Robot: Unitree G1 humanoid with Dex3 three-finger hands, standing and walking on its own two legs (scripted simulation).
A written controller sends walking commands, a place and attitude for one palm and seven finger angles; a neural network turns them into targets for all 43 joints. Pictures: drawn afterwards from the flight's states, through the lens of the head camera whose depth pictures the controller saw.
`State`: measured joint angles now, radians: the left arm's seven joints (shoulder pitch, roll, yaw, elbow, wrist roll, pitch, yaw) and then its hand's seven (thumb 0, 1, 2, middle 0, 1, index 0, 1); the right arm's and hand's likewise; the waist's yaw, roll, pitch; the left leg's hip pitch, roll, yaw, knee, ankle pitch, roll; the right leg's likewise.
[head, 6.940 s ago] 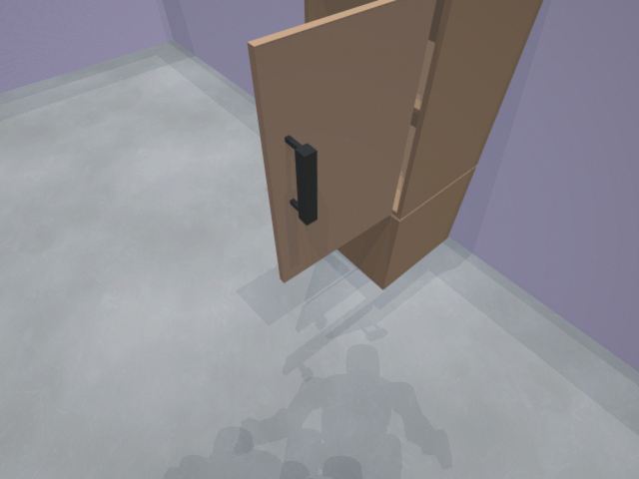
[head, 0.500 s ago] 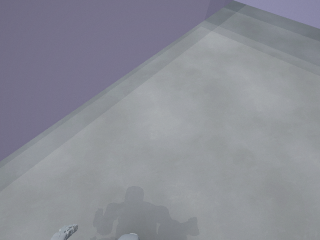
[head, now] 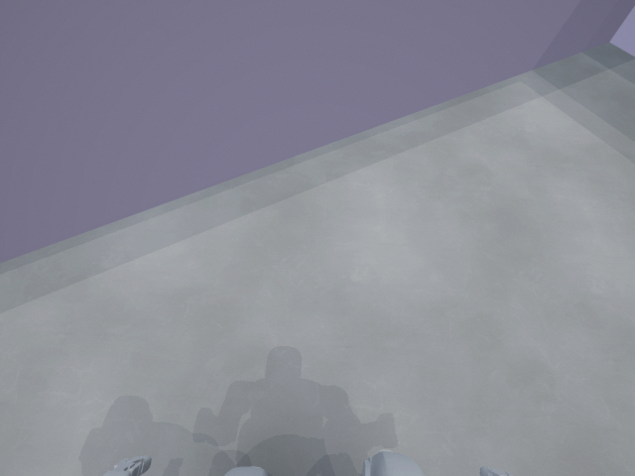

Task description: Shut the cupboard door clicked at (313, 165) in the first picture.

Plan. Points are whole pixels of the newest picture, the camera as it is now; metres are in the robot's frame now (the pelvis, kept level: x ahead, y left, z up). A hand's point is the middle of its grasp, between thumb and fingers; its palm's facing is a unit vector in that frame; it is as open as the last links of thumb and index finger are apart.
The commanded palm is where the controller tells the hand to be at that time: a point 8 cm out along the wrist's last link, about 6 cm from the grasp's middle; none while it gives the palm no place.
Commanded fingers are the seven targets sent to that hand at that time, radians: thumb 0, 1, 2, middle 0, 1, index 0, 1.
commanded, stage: walk to a spot facing it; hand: left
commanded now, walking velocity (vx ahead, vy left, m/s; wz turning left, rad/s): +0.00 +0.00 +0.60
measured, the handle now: out of the picture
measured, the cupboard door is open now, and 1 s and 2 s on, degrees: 88 88 88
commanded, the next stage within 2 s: none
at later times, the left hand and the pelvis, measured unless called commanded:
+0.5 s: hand out of the picture +0.01 +0.18 -0.19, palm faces +0.33 -0.92 -0.21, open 7.4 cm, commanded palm none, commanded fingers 0.00 0.90 0.90 -0.20 -0.30 -0.20 -0.30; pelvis +0.03 -0.02 -0.01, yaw +19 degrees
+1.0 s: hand out of the picture +0.04 +0.16 -0.15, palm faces +0.55 -0.79 -0.27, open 7.4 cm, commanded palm none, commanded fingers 0.00 0.90 0.90 -0.20 -0.30 -0.20 -0.30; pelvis +0.07 -0.06 +0.00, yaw +37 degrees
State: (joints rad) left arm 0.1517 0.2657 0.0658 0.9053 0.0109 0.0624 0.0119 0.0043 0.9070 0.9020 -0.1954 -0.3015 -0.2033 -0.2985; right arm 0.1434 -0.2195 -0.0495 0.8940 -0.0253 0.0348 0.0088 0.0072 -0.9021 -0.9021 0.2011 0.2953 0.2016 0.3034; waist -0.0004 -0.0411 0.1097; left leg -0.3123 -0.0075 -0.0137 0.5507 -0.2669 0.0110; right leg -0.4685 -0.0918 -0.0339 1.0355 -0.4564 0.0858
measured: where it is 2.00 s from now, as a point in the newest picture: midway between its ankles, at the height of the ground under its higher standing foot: (272, 446)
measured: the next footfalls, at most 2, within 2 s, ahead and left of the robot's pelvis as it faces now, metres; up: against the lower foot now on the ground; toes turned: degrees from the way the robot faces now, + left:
right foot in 0.14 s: +0.05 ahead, -0.16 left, +0.00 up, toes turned +3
left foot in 0.46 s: +0.03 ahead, +0.09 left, +0.00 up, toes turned +23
